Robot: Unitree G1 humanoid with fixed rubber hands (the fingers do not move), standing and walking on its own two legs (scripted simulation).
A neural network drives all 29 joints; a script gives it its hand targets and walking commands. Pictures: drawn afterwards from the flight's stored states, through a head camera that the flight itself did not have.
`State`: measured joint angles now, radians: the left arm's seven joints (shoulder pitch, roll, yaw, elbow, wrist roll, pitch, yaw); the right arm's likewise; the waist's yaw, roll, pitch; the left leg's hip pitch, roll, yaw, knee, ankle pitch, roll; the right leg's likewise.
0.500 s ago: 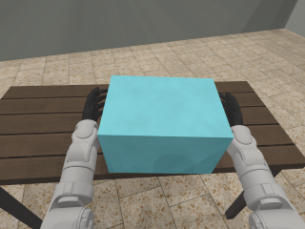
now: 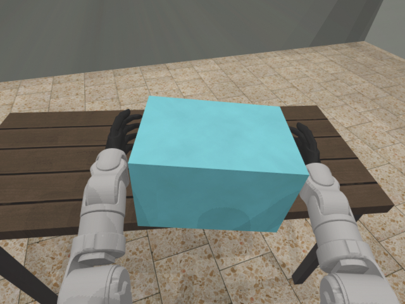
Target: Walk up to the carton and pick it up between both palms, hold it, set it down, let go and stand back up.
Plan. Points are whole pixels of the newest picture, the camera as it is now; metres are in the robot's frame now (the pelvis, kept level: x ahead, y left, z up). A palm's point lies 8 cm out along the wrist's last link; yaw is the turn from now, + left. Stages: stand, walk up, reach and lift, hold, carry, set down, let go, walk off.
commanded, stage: reach and lift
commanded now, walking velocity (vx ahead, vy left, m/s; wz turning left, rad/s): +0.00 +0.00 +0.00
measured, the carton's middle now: (212, 163) +0.37 +0.00 +0.11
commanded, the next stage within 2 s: hold in 0.82 s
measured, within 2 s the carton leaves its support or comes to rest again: neither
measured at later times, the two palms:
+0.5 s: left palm (116, 143) +0.38 +0.19 +0.15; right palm (307, 150) +0.37 -0.19 +0.15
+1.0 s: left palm (112, 133) +0.37 +0.18 +0.19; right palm (311, 144) +0.37 -0.19 +0.17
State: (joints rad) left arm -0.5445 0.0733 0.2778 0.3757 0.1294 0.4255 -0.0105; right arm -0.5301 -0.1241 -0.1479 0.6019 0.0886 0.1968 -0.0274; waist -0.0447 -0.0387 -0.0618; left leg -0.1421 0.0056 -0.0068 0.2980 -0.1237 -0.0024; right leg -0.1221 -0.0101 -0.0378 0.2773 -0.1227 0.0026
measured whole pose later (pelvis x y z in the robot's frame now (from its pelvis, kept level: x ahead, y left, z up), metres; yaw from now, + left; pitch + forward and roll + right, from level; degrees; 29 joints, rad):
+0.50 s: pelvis +0.02 +0.00 +0.00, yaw +0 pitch -3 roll -1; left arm -0.45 0.07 0.26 0.17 0.13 0.53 0.00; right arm -0.50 -0.16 -0.07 0.45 0.21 0.30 -0.07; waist -0.07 -0.03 -0.05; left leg -0.10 0.01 -0.01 0.33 -0.18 0.00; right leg -0.05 0.00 -0.04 0.26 -0.15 0.01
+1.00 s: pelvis +0.02 +0.00 +0.00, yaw +0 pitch -4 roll -1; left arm -0.52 0.06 0.31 0.14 0.15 0.62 -0.04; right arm -0.55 -0.16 -0.08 0.42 0.20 0.38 -0.09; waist -0.07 -0.01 -0.05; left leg -0.08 0.01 -0.02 0.32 -0.16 -0.01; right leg -0.04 0.00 -0.04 0.26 -0.15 0.00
